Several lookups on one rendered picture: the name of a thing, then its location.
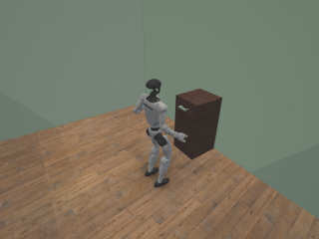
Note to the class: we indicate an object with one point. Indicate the robot left upper arm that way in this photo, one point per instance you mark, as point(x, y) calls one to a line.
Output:
point(139, 104)

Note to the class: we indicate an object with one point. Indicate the right robot hand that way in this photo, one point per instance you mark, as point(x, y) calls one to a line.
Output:
point(182, 136)

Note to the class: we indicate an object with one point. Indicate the cabinet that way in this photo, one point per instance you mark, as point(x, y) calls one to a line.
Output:
point(200, 129)

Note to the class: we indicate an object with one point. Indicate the right robot forearm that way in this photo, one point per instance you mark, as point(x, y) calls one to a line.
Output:
point(169, 131)

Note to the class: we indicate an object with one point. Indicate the robot right upper arm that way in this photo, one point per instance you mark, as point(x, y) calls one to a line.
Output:
point(162, 109)

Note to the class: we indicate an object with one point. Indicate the handle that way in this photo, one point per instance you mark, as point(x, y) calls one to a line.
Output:
point(181, 107)

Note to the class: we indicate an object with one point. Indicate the robot left thigh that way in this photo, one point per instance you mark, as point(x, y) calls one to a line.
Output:
point(156, 149)

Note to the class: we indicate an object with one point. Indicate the drawer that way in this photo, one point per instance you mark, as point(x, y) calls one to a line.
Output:
point(189, 108)

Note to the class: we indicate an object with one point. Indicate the right robot foot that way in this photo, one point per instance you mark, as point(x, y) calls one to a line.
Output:
point(163, 182)

